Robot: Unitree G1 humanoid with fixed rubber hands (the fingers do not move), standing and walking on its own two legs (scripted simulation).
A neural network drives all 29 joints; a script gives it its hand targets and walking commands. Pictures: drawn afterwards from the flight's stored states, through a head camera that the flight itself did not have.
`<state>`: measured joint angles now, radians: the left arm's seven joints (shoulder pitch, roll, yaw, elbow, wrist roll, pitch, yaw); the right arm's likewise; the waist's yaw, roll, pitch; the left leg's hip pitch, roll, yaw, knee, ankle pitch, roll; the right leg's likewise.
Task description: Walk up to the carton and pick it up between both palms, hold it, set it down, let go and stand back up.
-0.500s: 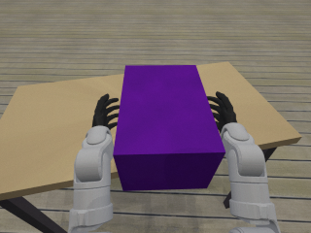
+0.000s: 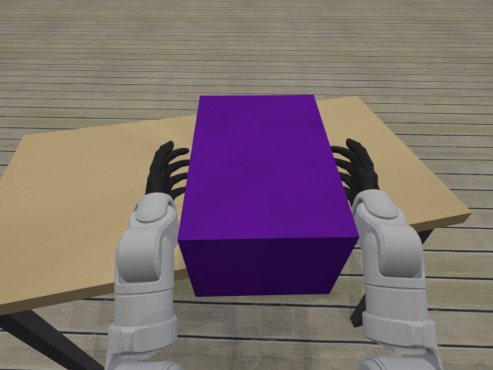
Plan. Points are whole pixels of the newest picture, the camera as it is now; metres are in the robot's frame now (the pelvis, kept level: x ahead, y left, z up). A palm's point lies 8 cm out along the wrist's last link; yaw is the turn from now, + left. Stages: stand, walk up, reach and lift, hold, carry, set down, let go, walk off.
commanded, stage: hold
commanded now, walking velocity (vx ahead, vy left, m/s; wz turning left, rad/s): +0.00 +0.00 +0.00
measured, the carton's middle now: (259, 187) +0.37 -0.01 +0.13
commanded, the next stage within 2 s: none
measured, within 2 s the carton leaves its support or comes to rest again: neither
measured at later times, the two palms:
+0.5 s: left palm (157, 197) +0.32 +0.14 +0.17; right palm (362, 197) +0.31 -0.15 +0.17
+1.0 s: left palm (153, 196) +0.32 +0.15 +0.17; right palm (359, 195) +0.31 -0.15 +0.17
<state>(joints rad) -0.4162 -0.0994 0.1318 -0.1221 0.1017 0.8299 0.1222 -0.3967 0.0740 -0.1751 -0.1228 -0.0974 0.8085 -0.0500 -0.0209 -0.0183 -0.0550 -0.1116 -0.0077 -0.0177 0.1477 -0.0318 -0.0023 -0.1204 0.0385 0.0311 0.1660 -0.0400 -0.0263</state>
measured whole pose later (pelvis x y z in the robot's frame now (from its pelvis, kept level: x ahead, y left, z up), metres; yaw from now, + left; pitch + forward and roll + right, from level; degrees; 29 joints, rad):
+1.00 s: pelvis +0.00 +0.01 +0.00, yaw +0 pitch -2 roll +0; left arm -0.45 -0.07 0.14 -0.09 0.10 0.90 0.09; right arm -0.41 0.10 -0.19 -0.13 -0.13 0.90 -0.07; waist -0.01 -0.02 -0.06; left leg -0.08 -0.02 -0.02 0.15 -0.03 0.01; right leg -0.09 0.03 0.03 0.15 -0.03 -0.02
